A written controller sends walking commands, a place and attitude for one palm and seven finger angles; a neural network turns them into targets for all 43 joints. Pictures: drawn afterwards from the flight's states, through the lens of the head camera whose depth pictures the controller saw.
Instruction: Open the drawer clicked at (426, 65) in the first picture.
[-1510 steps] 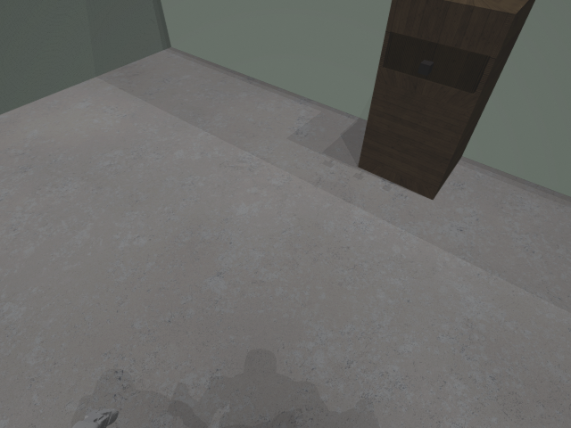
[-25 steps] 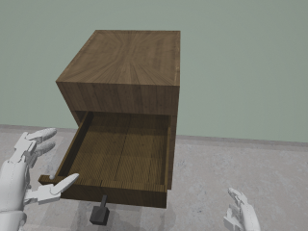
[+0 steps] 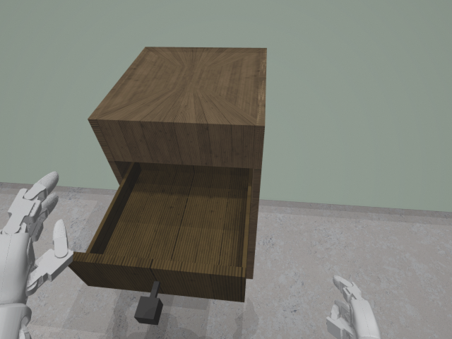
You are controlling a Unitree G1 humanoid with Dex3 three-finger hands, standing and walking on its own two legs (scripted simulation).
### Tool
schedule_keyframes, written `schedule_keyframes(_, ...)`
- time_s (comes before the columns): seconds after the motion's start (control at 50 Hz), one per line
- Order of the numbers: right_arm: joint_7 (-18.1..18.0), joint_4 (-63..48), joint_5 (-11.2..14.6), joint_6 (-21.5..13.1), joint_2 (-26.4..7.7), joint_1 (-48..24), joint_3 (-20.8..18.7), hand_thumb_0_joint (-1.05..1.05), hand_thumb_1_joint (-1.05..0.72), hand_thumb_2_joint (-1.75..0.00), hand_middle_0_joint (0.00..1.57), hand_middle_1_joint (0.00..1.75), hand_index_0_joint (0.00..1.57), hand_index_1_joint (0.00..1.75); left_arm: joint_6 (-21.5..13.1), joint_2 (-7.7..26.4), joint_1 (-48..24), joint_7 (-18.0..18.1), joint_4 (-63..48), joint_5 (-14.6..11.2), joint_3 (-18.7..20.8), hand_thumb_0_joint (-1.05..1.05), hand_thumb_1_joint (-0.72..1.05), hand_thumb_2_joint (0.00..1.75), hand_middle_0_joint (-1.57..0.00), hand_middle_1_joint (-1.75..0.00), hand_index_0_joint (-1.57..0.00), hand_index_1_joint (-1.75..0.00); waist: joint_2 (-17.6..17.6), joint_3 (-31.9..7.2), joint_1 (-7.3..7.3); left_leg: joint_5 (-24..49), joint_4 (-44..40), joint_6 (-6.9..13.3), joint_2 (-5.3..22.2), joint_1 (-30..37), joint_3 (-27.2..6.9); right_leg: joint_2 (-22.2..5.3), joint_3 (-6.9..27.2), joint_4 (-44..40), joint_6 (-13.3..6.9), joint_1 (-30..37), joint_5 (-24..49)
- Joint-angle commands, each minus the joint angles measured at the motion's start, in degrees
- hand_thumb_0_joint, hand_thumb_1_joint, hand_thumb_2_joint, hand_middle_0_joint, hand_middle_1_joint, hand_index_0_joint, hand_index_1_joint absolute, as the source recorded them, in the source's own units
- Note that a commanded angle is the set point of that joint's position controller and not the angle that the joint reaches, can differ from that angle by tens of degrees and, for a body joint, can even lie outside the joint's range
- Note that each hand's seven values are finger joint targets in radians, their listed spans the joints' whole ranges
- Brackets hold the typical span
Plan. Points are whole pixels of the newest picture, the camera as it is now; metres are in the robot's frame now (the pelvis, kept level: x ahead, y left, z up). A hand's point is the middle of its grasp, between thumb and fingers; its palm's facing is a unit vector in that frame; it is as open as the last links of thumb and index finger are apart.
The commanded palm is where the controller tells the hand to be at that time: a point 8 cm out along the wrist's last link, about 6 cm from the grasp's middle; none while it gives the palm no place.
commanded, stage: step back with the hand held close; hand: left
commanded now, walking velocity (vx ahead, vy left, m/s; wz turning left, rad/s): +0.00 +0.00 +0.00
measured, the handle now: (152, 300) +0.22 +0.20 -0.13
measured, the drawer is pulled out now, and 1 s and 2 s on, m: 0.30 0.30 0.30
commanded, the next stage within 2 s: stop stepping back and stand still in 1.42 s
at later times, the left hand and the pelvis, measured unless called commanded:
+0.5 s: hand (48, 264) +0.17 +0.26 +0.14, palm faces +0.25 -0.81 -0.53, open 7.4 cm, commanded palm +0.10 +0.31 +0.17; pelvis -0.03 +0.03 -0.01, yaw +0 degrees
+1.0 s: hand (5, 297) +0.12 +0.28 +0.15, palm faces +0.34 -0.81 -0.48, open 7.4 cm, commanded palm +0.04 +0.32 +0.17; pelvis -0.08 +0.03 -0.01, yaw +1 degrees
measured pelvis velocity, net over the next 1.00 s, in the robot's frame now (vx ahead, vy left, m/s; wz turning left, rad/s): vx -0.08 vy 0.03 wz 0.03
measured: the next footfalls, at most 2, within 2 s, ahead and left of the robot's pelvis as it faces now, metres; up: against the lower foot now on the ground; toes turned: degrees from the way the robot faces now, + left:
right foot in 1.26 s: -0.24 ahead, -0.18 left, +0.00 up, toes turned +3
left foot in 1.54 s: -0.20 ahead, +0.05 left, +0.00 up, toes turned +3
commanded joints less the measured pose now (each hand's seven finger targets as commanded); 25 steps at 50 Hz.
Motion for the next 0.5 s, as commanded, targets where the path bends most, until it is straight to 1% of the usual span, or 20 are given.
schedule_keyframes(0.0,-0.2,-9.79,0.05,-3.42,-5.29,-9.12,-2.21,0.0,-0.9,-0.9,0.2,0.3,0.2,0.3,-4.1,9.23,-4.46,1.0,-11.92,0.16,6.84,0.0,0.9,0.9,-0.2,-0.3,-0.2,-0.3,0.57,-3.12,0.07,13.33,-1.56,1.1,2.17,1.94,-0.47,-4.83,3.03,-4.28,1.8,-2.84,10.27)
schedule_keyframes(0.02,-0.22,-9.74,0.03,-3.39,-5.33,-9.03,-2.21,0.0,-0.9,-0.9,0.2,0.3,0.2,0.3,-4.07,8.93,-4.1,1.04,-11.15,0.11,6.83,0.0,0.9,0.9,-0.2,-0.3,-0.2,-0.3,-1.07,-2.82,0.17,13.0,-1.75,1.16,2.18,1.57,-0.72,-4.68,2.75,-4.26,1.84,-2.83,9.62)
schedule_keyframes(0.04,-0.21,-9.86,0.09,-3.46,-5.39,-9.03,-2.36,0.0,-0.9,-0.9,0.2,0.3,0.2,0.3,-4.22,9.06,-4.02,1.04,-11.43,0.1,6.78,0.0,0.9,0.9,-0.2,-0.3,-0.2,-0.3,-2.18,-3.47,0.19,13.13,-1.65,1.35,2.21,1.94,-0.61,-4.72,2.93,-4.27,1.94,-2.61,9.92)
schedule_keyframes(0.06,-0.21,-12.89,1.09,-2.44,-6.54,-6.66,-1.86,0.0,-0.9,-0.9,0.2,0.3,0.2,0.3,-7.16,16.87,-12.56,1.73,-19.38,-0.12,14.76,0.0,0.9,0.9,-0.2,-0.3,-0.2,-0.3,-0.95,2.79,-2.08,9.15,0.36,1.96,2.62,-3.33,-3.65,-7.21,8.42,-6.18,2.08,-9.47,10.94)
schedule_keyframes(0.08,-0.36,-12.3,0.75,-2.21,-5.3,-6.52,-1.64,0.0,-0.9,-0.9,0.2,0.3,0.2,0.3,-8.34,16.33,-12.43,1.68,-17.65,0.1,14.88,0.0,0.9,0.9,-0.2,-0.3,-0.2,-0.3,-1.48,2.85,-2.16,7.24,0.32,1.68,2.6,-4.08,-4.45,-8.29,8.43,-6.25,1.51,-10.36,9.75)
schedule_keyframes(0.1,-0.43,-11.35,0.21,-1.81,-5.45,-7.41,-1.91,0.0,-0.9,-0.9,0.2,0.3,0.2,0.3,-8.17,12.16,-6.34,1.35,-13.48,0.47,11.7,0.0,0.9,0.9,-0.2,-0.3,-0.2,-0.3,-3.61,2.84,-2.26,7.45,0.81,1.86,2.7,-3.78,-4.51,-8.39,7.7,-6.23,1.69,-11.31,9.19)
schedule_keyframes(0.12,-0.28,-11.82,0.48,-1.3,-5.76,-7.39,-2.37,0.0,-0.9,-0.9,0.2,0.3,0.2,0.3,-7.52,9.78,-2.71,1.0,-12.01,0.63,9.83,0.0,0.9,0.9,-0.2,-0.3,-0.2,-0.3,-5.0,0.42,-2.32,7.82,1.81,1.93,2.79,-2.94,-3.99,-8.72,7.52,-5.53,1.89,-11.51,8.76)
schedule_keyframes(0.14,-0.14,-12.07,0.49,-0.87,-6.16,-7.38,-2.51,0.0,-0.9,-0.9,0.2,0.3,0.2,0.3,-7.42,8.54,-0.33,0.71,-11.57,0.65,8.94,0.0,0.9,0.9,-0.2,-0.3,-0.2,-0.3,-4.48,-2.25,-2.31,9.0,2.76,2.16,2.77,-2.32,-3.63,-8.97,7.06,-4.8,1.97,-11.05,9.7)
schedule_keyframes(0.16,-0.11,-12.17,0.53,-0.52,-6.47,-7.22,-2.91,0.0,-0.9,-0.9,0.2,0.3,0.2,0.3,-7.53,8.6,1.59,0.67,-12.47,0.66,9.14,0.0,0.9,0.9,-0.2,-0.3,-0.2,-0.3,-3.73,-5.23,-2.24,11.03,3.35,2.24,3.05,-1.99,-3.26,-9.48,6.96,-3.45,1.91,-9.22,12.65)
schedule_keyframes(0.18,-0.14,-12.57,0.47,-0.49,-6.53,-7.66,-3.04,0.0,-0.9,-0.9,0.2,0.3,0.2,0.3,-7.82,8.59,2.86,0.53,-13.59,0.66,9.15,0.0,0.9,0.9,-0.2,-0.3,-0.2,-0.3,-1.38,-7.37,-2.3,13.32,3.24,2.19,3.01,-1.64,-2.94,-9.61,6.89,-2.3,1.79,-8.56,15.11)
schedule_keyframes(0.2,-0.17,-12.51,0.36,-0.02,-6.63,-7.3,-3.28,0.0,-0.9,-0.9,0.2,0.3,0.2,0.3,-7.98,9.04,4.9,0.63,-13.86,0.74,9.88,0.0,0.9,0.9,-0.2,-0.3,-0.2,-0.3,-1.55,-9.78,-2.25,15.3,3.11,2.19,3.31,-2.23,-3.02,-9.46,6.2,-0.96,1.93,-6.53,16.15)
schedule_keyframes(0.22,-0.13,-12.98,0.63,0.34,-6.94,-7.19,-3.68,0.0,-0.9,-0.9,0.2,0.3,0.2,0.3,-7.95,9.33,5.91,0.67,-14.82,0.62,10.08,0.0,0.9,0.9,-0.2,-0.3,-0.2,-0.3,-1.51,-11.17,-2.28,17.17,3.5,2.11,3.65,-2.73,-3.26,-9.53,6.05,0.09,1.87,-5.61,17.3)
schedule_keyframes(0.26,-0.32,-13.44,0.78,1.06,-6.68,-7.62,-4.23,0.0,-0.9,-0.9,0.2,0.3,0.2,0.3,-7.96,10.2,7.34,0.84,-16.21,0.53,11.22,0.0,0.9,0.9,-0.2,-0.3,-0.2,-0.3,-4.01,-12.65,-2.59,19.85,4.36,2.07,4.09,-3.45,-3.37,-9.58,5.97,1.52,1.97,-5.13,20.25)
schedule_keyframes(0.28,-0.43,-13.67,0.8,1.1,-6.89,-7.94,-4.22,0.0,-0.9,-0.9,0.2,0.3,0.2,0.3,-8.18,11.65,6.89,0.99,-17.81,0.55,12.12,0.0,0.9,0.9,-0.2,-0.3,-0.2,-0.3,-3.66,-13.53,-2.68,20.85,4.71,2.0,4.09,-3.53,-3.45,-9.74,6.16,2.16,1.76,-5.21,21.32)
schedule_keyframes(0.32,-0.73,-14.23,0.9,1.46,-6.74,-7.44,-4.61,0.0,-0.9,-0.9,0.2,0.3,0.2,0.3,-8.38,11.68,7.91,1.32,-18.75,0.5,12.44,0.0,0.9,0.9,-0.2,-0.3,-0.2,-0.3,-4.41,-12.84,-2.75,22.07,4.92,1.89,4.54,-4.6,-4.41,-9.45,6.0,3.3,1.35,-5.67,20.95)
schedule_keyframes(0.34,-0.92,-14.3,0.83,1.55,-6.65,-7.44,-4.75,0.0,-0.9,-0.9,0.2,0.3,0.2,0.3,-8.54,12.03,8.15,1.53,-19.42,0.5,12.93,0.0,0.9,0.9,-0.2,-0.3,-0.2,-0.3,-4.07,-12.89,-2.85,23.01,4.96,1.85,4.81,-5.04,-4.49,-9.39,5.88,4.03,1.39,-5.63,21.49)
schedule_keyframes(0.36,-1.04,-14.46,0.88,1.58,-6.68,-7.34,-4.8,0.0,-0.9,-0.9,0.2,0.3,0.2,0.3,-8.56,11.95,8.01,1.64,-19.67,0.35,12.8,0.0,0.9,0.9,-0.2,-0.3,-0.2,-0.3,-3.53,-12.16,-2.88,23.66,4.74,1.79,4.98,-5.66,-5.2,-9.15,5.72,4.53,1.34,-6.07,20.86)
schedule_keyframes(0.38,-1.26,-14.45,0.73,1.54,-7.01,-7.47,-4.72,0.0,-0.9,-0.9,0.2,0.3,0.2,0.3,-8.69,13.32,7.27,1.94,-21.46,0.54,13.52,0.0,0.9,0.9,-0.2,-0.3,-0.2,-0.3,-1.84,-13.2,-2.85,25.37,4.41,1.7,5.32,-5.43,-5.6,-8.81,5.55,5.42,1.19,-5.63,20.87)
schedule_keyframes(0.42,-1.29,-14.86,0.65,1.46,-6.66,-7.0,-4.83,0.0,-0.9,-0.9,0.2,0.3,0.2,0.3,-8.63,12.69,8.72,2.17,-21.22,0.46,13.44,0.0,0.9,0.9,-0.2,-0.3,-0.2,-0.3,-0.4,-12.74,-2.63,27.07,3.26,1.91,6.52,-6.79,-6.89,-7.71,4.52,7.55,1.54,-5.44,18.27)
schedule_keyframes(0.48,-1.27,-14.46,0.48,1.12,-6.7,-7.09,-4.88,0.0,-0.9,-0.9,0.2,0.3,0.2,0.3,-8.42,12.39,8.73,2.42,-20.55,0.52,13.45,0.0,0.9,0.9,-0.2,-0.3,-0.2,-0.3,0.71,-10.87,-2.55,24.5,1.42,2.35,7.7,-9.42,-8.23,-6.81,4.11,8.75,1.75,-6.45,11.55)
